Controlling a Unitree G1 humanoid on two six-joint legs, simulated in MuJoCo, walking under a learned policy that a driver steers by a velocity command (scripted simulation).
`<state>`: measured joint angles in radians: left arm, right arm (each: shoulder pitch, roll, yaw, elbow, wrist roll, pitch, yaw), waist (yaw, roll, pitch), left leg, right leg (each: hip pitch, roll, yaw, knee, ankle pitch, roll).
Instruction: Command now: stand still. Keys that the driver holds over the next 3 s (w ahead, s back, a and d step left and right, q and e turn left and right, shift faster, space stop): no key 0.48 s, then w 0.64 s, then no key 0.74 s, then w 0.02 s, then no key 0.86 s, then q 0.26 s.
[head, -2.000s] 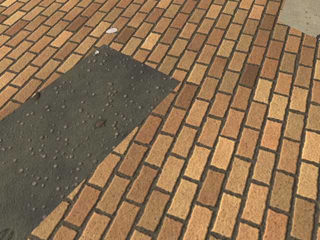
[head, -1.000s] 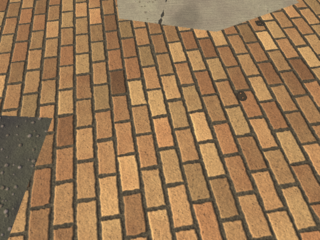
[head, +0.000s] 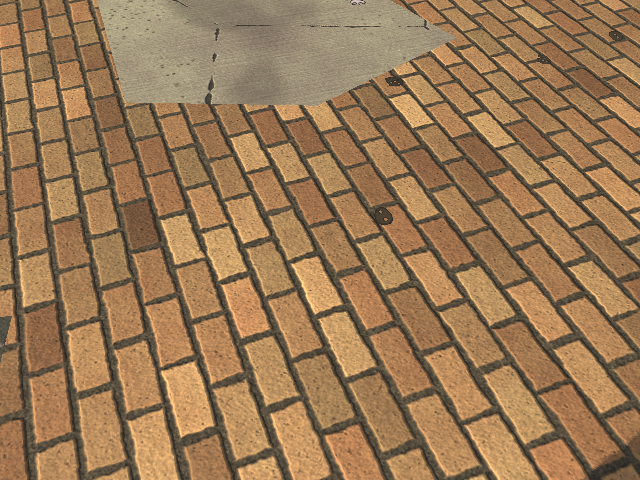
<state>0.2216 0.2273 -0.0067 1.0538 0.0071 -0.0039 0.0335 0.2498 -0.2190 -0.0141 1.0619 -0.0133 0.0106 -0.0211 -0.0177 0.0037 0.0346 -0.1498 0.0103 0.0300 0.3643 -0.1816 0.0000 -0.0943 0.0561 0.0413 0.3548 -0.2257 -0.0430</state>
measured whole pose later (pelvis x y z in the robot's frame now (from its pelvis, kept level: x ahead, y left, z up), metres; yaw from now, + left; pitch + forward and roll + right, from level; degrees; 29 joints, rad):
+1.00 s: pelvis +0.15 +0.06 +0.00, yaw +0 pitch +1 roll -1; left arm 0.19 0.21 0.05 1.02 0.03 -0.05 -0.03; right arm 0.50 -0.15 -0.02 1.12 -0.02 -0.09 -0.01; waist -0.02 -0.03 0.01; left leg 0.02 -0.06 0.06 0.26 -0.30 0.09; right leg -0.56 -0.04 -0.05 1.04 -0.22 -0.06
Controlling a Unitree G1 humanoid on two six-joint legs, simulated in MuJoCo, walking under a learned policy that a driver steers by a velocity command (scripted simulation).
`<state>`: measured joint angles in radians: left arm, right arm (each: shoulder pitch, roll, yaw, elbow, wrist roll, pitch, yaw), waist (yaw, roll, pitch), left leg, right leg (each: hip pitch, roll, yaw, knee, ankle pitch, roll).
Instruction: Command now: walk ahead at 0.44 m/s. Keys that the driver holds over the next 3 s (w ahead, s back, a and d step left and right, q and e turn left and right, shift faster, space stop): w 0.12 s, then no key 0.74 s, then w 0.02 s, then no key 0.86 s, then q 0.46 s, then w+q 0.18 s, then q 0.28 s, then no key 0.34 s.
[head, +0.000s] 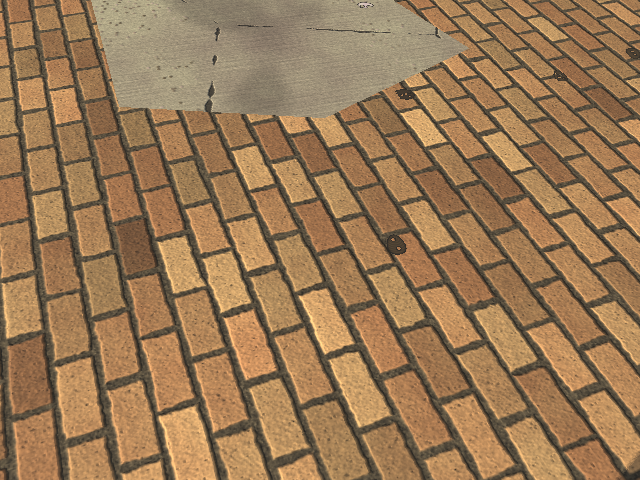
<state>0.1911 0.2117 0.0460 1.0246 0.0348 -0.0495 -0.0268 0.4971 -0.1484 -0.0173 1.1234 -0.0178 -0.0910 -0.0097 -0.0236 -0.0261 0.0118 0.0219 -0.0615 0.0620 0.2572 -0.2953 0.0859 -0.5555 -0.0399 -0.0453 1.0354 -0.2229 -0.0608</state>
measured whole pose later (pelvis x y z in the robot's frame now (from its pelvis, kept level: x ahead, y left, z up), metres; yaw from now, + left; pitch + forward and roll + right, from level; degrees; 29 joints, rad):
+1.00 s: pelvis +0.28 +0.01 +0.00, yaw +0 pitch -2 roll +0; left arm 0.31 0.13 0.00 1.13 0.01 -0.02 0.04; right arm 0.31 -0.12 0.01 1.15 -0.01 -0.02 -0.04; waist 0.00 0.00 0.03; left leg -0.14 -0.01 0.04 0.40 -0.23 0.03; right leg -0.10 0.03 -0.08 0.38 -0.25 -0.05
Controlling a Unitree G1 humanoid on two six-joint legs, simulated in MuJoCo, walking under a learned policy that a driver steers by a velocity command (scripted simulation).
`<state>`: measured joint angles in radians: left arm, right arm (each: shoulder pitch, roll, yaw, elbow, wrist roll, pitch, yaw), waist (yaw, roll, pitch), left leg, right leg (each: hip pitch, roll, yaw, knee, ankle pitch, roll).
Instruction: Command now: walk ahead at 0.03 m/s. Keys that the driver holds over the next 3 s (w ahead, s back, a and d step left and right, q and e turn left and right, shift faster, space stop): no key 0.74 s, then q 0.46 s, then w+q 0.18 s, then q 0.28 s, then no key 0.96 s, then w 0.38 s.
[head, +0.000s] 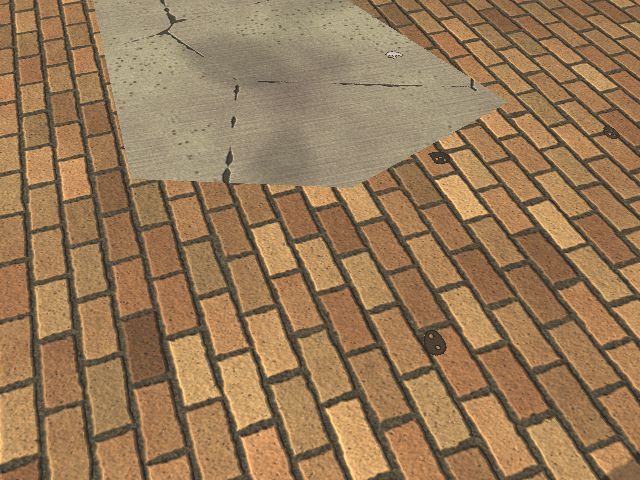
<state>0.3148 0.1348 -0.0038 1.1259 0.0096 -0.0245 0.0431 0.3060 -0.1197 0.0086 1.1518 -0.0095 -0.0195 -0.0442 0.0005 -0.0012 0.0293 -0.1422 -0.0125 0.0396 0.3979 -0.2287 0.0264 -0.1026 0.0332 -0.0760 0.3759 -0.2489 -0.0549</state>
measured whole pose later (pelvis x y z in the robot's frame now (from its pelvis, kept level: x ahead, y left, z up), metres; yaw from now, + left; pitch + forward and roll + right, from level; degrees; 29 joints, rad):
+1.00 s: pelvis -0.01 +0.01 -0.01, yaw +6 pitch +0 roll -1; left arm 0.30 0.17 0.05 1.06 0.02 0.00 0.09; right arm 0.29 -0.15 -0.02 1.05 -0.03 0.02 -0.04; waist -0.01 0.01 0.04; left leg -0.38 -0.01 0.02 0.85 -0.48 0.06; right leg -0.20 0.01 -0.17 0.54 -0.33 -0.06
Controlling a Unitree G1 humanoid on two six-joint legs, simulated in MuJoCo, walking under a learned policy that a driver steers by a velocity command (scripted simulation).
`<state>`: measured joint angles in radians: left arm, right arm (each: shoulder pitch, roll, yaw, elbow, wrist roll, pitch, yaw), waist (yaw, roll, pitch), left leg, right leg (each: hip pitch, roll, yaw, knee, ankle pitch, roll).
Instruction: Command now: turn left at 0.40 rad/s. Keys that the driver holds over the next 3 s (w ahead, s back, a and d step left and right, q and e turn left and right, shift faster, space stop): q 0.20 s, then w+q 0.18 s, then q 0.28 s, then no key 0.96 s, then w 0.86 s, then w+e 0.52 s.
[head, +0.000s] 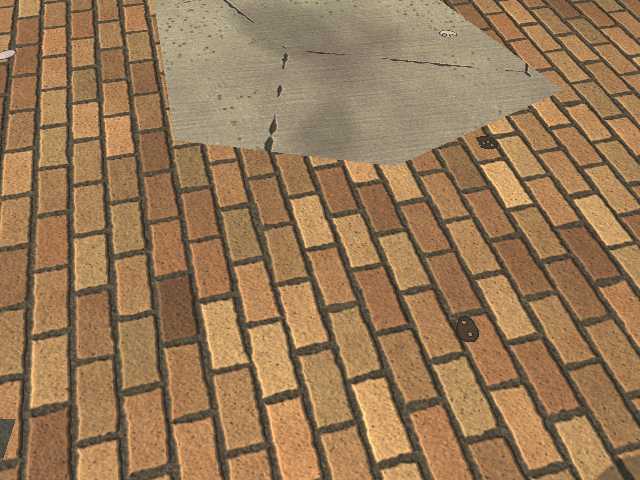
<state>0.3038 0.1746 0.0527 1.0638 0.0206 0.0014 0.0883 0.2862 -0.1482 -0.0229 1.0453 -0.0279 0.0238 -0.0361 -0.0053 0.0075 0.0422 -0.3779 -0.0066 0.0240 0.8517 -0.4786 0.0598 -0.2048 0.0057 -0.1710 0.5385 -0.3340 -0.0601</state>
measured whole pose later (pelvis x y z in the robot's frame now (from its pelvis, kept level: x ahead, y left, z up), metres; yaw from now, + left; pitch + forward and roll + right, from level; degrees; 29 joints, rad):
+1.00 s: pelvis +0.11 +0.02 +0.02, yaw +28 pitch +0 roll +2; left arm 0.21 0.20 0.01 0.81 0.02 -0.03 0.03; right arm 0.21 -0.28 -0.07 0.83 -0.01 0.05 0.00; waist 0.00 0.06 0.06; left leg -0.34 -0.08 -0.13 0.87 -0.43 -0.03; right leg -0.22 0.03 -0.01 0.38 -0.17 -0.06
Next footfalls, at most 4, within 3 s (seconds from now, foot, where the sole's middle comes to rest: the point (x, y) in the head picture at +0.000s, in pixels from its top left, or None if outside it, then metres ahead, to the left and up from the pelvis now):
0.74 right None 0.20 -0.02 -0.77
1.16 left None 0.07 0.14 -0.77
1.94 right None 0.28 -0.01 -0.77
2.44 left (192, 463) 0.52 0.28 -0.77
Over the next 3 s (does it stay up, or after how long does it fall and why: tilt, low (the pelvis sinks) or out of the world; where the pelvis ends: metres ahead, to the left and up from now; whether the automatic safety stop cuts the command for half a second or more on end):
stays up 0.70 0.26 -0.01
